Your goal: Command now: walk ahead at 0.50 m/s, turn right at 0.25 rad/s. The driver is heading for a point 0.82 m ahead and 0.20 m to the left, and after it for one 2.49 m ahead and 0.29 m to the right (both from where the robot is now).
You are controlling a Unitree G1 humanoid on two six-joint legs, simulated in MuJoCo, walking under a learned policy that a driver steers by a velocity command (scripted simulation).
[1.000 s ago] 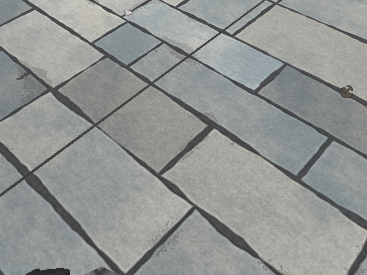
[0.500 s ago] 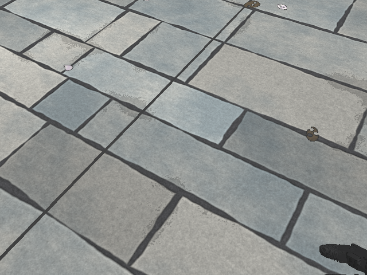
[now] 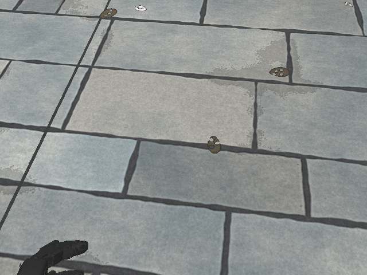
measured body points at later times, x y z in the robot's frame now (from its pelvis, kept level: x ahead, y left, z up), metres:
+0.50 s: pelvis +0.29 +0.02 +0.00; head +0.32 +0.03 +0.45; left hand +0.29 +0.31 -0.12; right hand +0.51 -0.20 -0.10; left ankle +0.43 +0.14 -0.71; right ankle +0.12 -0.10 -0.72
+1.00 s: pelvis +0.59 +0.06 +0.00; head +0.61 +0.07 +0.45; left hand +0.70 +0.38 -0.06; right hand +0.75 -0.19 -0.11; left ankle +0.43 +0.13 -0.72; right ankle +0.75 +0.00 -0.72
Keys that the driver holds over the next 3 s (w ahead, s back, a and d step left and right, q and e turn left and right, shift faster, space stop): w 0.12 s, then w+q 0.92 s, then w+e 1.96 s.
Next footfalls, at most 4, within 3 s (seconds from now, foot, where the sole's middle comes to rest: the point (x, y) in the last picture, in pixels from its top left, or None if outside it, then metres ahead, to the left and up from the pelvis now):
0.52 left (146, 269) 0.46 0.14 -0.76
0.98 right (177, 185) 0.78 0.02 -0.76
1.44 left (98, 171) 0.88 0.34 -0.76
1.94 right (145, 107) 1.21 0.14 -0.76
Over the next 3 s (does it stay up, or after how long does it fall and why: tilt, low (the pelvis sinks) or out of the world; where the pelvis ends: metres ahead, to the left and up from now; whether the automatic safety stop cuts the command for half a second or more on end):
stays up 1.59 0.11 0.00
